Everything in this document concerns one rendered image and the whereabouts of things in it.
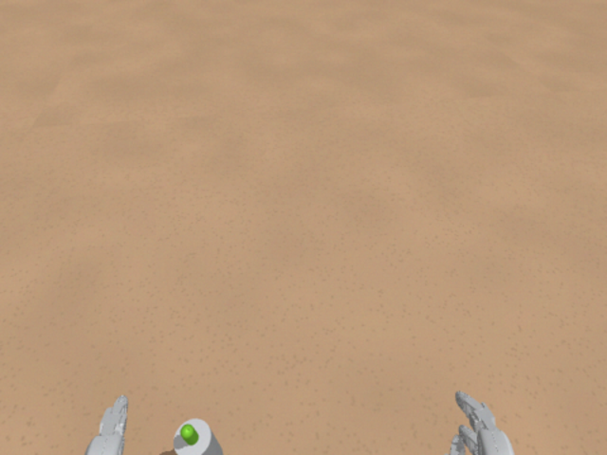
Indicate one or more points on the right robot hand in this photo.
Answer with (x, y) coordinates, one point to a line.
(486, 439)

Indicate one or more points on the left robot hand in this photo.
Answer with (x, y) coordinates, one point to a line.
(112, 427)

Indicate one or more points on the bottle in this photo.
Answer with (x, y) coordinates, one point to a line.
(194, 437)

